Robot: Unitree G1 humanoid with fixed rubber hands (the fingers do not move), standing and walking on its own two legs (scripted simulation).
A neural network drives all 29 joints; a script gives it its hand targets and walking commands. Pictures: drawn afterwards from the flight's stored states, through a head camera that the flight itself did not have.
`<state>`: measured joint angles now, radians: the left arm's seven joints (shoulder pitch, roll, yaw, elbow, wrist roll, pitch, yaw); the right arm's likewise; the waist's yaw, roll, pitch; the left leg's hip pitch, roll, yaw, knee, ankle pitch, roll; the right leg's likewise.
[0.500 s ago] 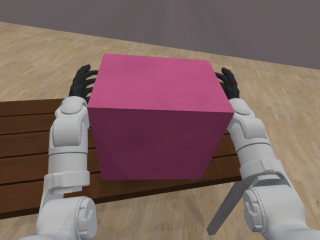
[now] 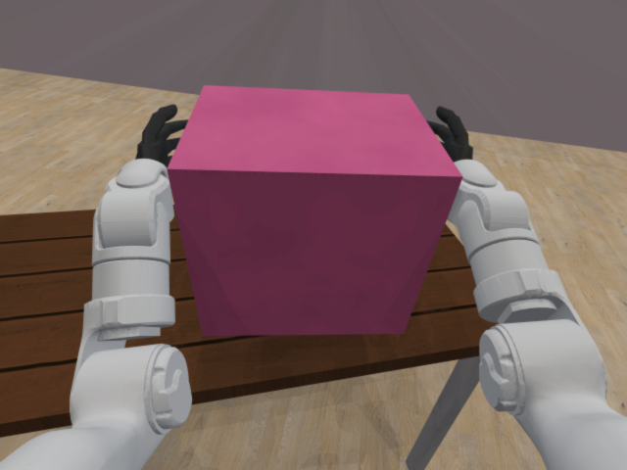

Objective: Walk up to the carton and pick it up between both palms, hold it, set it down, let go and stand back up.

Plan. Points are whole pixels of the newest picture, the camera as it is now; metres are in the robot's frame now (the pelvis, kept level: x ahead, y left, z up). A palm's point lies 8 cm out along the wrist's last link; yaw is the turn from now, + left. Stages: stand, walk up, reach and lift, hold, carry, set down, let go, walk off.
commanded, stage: reach and lift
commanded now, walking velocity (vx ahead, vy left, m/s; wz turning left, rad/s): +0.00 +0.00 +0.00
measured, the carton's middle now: (307, 213) +0.37 +0.00 +0.19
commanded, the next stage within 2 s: hold in 0.78 s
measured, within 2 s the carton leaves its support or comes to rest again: neither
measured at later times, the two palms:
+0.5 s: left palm (151, 156) +0.37 +0.18 +0.27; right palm (456, 151) +0.38 -0.18 +0.28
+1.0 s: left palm (142, 135) +0.36 +0.18 +0.30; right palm (469, 126) +0.37 -0.18 +0.32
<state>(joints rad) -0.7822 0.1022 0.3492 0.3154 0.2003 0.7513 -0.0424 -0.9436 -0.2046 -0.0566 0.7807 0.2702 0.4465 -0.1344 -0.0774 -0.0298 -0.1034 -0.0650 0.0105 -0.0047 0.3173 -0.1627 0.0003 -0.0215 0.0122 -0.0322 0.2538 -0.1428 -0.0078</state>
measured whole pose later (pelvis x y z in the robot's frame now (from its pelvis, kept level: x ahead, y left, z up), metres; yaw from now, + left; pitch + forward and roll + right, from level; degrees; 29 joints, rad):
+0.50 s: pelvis +0.01 +0.00 +0.00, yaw +0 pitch -5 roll -1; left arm -0.81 0.13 0.34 0.31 0.18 0.81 -0.04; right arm -0.99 -0.24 0.01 0.78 0.36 0.51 -0.17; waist -0.08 -0.02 -0.13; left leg -0.07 0.02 -0.01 0.34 -0.19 0.00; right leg -0.01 0.02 -0.03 0.24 -0.15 -0.01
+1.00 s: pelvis +0.00 +0.00 +0.00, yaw +0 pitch -4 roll -1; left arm -0.91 0.16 0.34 0.40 0.17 0.87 -0.04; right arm -1.11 -0.27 0.01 0.87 0.38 0.59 -0.18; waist -0.07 -0.01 -0.19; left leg -0.11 0.02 -0.02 0.34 -0.17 -0.01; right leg -0.05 0.03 -0.02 0.26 -0.14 -0.01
